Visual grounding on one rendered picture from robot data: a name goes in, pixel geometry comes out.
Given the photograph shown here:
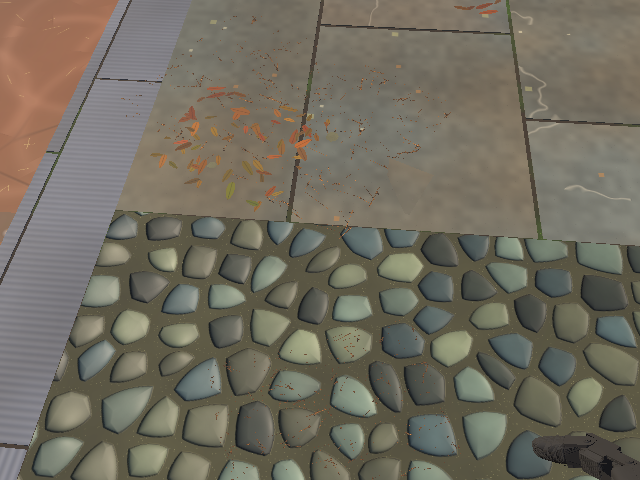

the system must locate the right robot hand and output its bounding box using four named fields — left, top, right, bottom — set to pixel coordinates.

left=532, top=433, right=640, bottom=480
